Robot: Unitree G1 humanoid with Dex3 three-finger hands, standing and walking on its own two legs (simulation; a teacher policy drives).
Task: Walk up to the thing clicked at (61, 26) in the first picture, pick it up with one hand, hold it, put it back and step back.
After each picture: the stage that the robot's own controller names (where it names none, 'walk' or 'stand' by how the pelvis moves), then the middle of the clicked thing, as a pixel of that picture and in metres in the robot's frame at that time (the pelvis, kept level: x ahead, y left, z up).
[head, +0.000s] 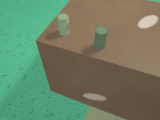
stand; (63, 24) +0.81 +0.13 -0.10
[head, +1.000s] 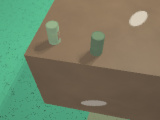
walk; (53, 33) +0.70 +0.15 -0.09
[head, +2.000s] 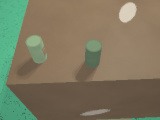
stand; (37, 49) +0.51 +0.22 -0.05
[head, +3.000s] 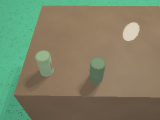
stand; (45, 63) +0.50 +0.20 -0.10
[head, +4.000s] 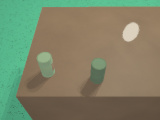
stand; (46, 65) +0.50 +0.20 -0.10
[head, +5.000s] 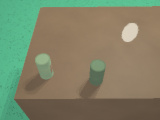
stand; (44, 66) +0.49 +0.20 -0.10
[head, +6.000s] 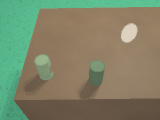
stand; (44, 67) +0.49 +0.20 -0.10
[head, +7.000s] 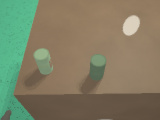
rise first; (43, 61) +0.49 +0.21 -0.10
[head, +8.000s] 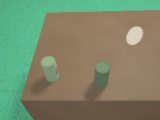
go down; (50, 69) +0.49 +0.20 -0.10
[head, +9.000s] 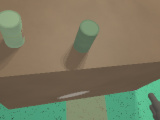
go down; (12, 30) +0.51 +0.19 -0.02
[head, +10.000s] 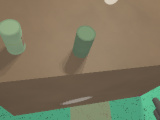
approach; (13, 38) +0.51 +0.19 -0.02
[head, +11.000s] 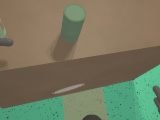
close; out of the picture +0.52 +0.21 +0.02
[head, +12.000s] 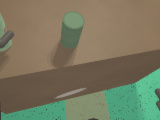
lift; out of the picture +0.50 +0.20 +0.02
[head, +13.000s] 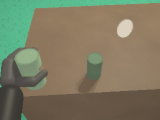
lift; (31, 70) +0.34 +0.17 +0.11
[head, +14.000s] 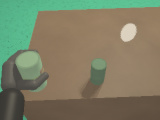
hold; (32, 72) +0.33 +0.17 +0.11
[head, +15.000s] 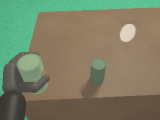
hold; (33, 74) +0.32 +0.17 +0.10
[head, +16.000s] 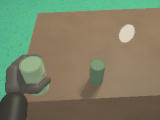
crouch; (35, 76) +0.33 +0.17 +0.09
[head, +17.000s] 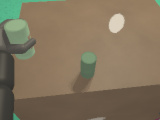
crouch; (20, 40) +0.45 +0.19 +0.12
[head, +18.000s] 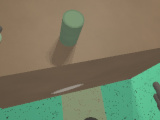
lower; out of the picture +0.51 +0.22 +0.00
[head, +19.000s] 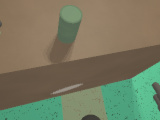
lower; out of the picture +0.53 +0.21 +0.02
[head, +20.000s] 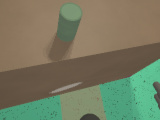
lower; out of the picture +0.53 +0.21 +0.03
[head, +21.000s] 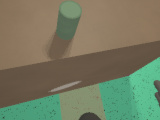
lower; out of the picture +0.54 +0.21 +0.03
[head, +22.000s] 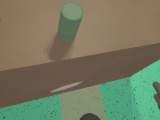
loosen; out of the picture +0.54 +0.21 +0.03
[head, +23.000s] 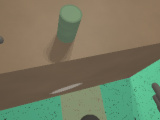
withdraw; out of the picture +0.53 +0.21 +0.02
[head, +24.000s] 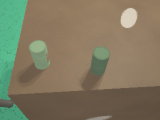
sink last; (40, 55) +0.50 +0.19 -0.05
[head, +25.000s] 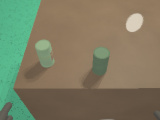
stand; (45, 54) +0.52 +0.20 -0.04
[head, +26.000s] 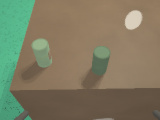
stand; (42, 53) +0.51 +0.20 -0.03
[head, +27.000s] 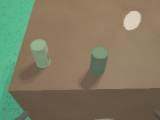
stand; (41, 54) +0.51 +0.20 -0.03
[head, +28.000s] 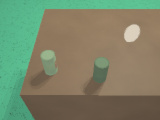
stand; (49, 62) +0.53 +0.19 -0.10
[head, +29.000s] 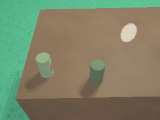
stand; (45, 65) +0.51 +0.20 -0.10
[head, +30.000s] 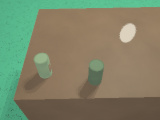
stand; (43, 66) +0.50 +0.21 -0.10
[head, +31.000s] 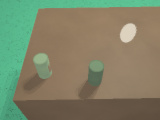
walk; (43, 66) +0.50 +0.21 -0.10
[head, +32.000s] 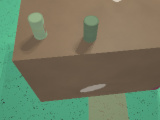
walk; (38, 26) +0.63 +0.23 -0.07
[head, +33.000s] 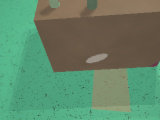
walk; out of the picture +0.98 +0.23 -0.08
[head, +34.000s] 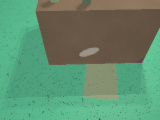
stand; out of the picture +1.16 +0.22 -0.08
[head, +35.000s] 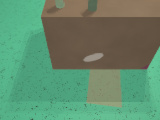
stand; out of the picture +1.13 +0.19 -0.10
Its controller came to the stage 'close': yes
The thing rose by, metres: 0.20
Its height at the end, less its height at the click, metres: +0.00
